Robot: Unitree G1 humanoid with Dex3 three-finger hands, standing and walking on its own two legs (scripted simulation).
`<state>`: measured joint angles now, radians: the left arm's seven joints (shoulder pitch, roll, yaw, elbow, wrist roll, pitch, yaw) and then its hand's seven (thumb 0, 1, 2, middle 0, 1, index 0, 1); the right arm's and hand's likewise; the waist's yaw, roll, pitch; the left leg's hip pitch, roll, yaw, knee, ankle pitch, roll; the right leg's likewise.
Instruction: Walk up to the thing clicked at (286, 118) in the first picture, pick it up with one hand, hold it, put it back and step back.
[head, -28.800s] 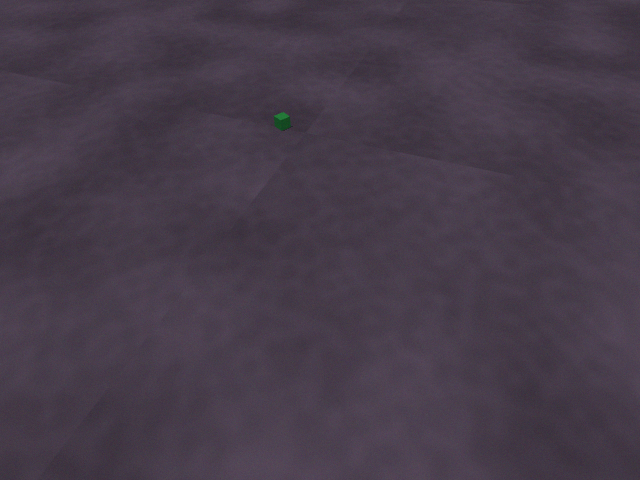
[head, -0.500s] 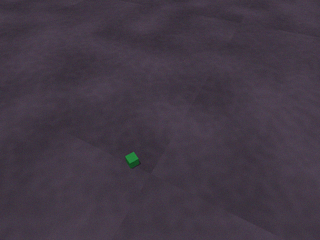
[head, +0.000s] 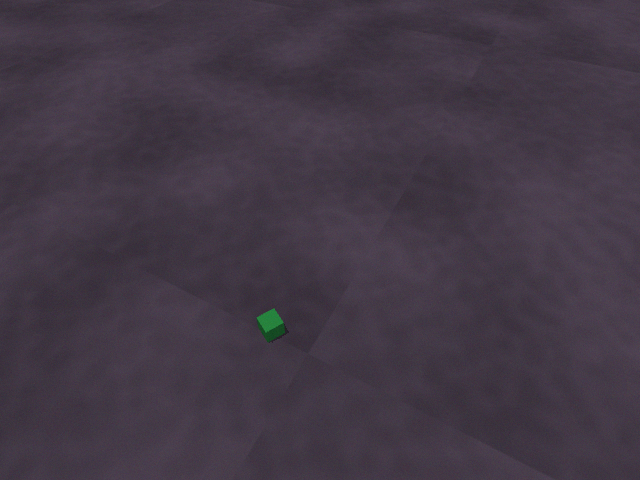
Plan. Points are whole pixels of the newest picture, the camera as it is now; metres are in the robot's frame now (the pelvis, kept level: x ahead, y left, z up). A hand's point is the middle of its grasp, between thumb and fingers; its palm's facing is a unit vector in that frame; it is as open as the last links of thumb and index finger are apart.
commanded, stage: walk up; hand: left
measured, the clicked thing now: (270, 325) +0.76 +0.20 -0.74
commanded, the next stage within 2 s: stand in 0.20 s
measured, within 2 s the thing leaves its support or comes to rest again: neither
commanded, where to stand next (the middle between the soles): +0.31 +0.00 m, yaw -4 degrees
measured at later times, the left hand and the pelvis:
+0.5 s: hand out of the picture +0.07 +0.24 -0.14, palm faces -0.02 -0.94 -0.34, open 7.4 cm; pelvis -0.02 -0.01 +0.01, yaw +0 degrees
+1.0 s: hand out of the picture +0.03 +0.24 -0.14, palm faces -0.04 -0.94 -0.35, open 7.4 cm; pelvis -0.04 -0.02 +0.01, yaw +0 degrees
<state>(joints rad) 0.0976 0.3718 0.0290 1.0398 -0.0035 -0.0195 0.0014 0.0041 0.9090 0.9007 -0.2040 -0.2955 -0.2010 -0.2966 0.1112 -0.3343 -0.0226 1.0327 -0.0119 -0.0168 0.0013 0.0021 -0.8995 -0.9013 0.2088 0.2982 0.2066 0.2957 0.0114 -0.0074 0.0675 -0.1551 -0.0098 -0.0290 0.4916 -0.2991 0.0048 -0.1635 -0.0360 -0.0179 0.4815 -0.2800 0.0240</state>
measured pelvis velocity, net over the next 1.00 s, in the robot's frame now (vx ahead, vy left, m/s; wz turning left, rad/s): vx -0.04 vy -0.02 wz -0.01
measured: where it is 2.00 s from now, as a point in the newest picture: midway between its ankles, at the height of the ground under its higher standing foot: outside the picture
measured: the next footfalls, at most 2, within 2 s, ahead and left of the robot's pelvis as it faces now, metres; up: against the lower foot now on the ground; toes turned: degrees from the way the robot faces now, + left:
left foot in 1.48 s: +0.11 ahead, +0.15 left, +0.00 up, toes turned +2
right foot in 1.90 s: +0.30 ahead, -0.13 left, +0.00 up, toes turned -6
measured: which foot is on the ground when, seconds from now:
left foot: down 0.00-1.00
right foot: down 0.00-1.00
